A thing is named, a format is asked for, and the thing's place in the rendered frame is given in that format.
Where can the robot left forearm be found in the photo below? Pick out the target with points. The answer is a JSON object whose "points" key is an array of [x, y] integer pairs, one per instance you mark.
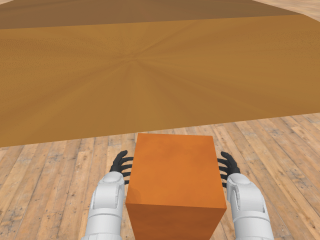
{"points": [[106, 208]]}

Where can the robot right forearm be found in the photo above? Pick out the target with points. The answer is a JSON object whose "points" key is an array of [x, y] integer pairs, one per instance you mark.
{"points": [[249, 211]]}

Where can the robot right hand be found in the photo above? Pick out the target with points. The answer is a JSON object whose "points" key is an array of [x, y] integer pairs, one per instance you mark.
{"points": [[230, 169]]}

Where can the carton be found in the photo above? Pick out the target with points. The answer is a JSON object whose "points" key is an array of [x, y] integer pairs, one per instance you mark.
{"points": [[175, 190]]}

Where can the robot left hand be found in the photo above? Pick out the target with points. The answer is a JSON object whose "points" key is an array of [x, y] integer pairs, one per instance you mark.
{"points": [[118, 167]]}

